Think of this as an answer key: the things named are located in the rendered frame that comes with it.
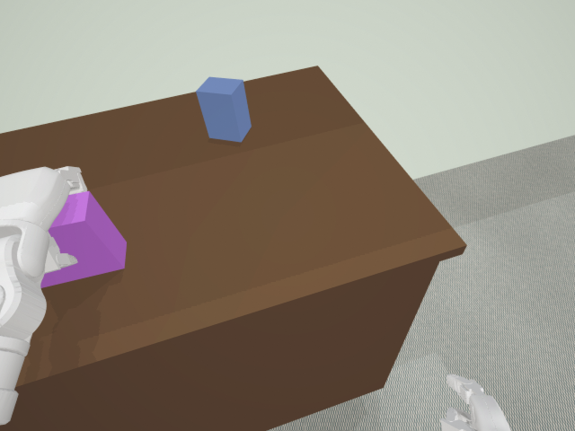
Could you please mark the left robot hand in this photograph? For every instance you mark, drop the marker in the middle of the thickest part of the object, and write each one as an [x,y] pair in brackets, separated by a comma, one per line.
[37,196]

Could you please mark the right robot hand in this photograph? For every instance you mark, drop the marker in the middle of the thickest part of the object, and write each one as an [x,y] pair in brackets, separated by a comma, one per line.
[486,414]

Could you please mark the sponge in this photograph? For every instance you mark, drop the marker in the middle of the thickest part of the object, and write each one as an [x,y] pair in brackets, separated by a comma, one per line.
[82,229]

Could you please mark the table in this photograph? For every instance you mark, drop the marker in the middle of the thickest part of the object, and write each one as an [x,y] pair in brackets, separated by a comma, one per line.
[264,281]

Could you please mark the left robot forearm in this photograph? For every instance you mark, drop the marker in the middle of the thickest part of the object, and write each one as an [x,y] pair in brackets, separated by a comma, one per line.
[23,252]

